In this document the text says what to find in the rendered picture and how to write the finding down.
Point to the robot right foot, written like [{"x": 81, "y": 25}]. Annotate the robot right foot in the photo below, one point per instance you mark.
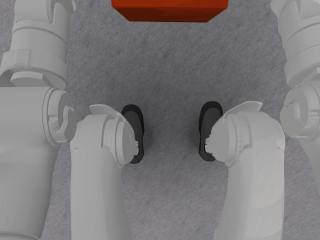
[{"x": 210, "y": 113}]

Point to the right robot forearm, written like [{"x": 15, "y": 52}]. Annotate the right robot forearm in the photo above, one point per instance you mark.
[{"x": 299, "y": 28}]

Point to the carton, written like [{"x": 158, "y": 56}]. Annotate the carton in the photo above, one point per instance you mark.
[{"x": 188, "y": 11}]

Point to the left robot forearm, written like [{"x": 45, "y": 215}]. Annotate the left robot forearm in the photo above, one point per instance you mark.
[{"x": 39, "y": 45}]

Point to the right robot upper arm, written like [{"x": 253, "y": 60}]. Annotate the right robot upper arm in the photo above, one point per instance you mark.
[{"x": 300, "y": 119}]

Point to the right robot thigh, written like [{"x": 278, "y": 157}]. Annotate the right robot thigh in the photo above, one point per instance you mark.
[{"x": 254, "y": 204}]

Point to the left robot upper arm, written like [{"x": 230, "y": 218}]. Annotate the left robot upper arm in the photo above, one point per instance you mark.
[{"x": 34, "y": 122}]

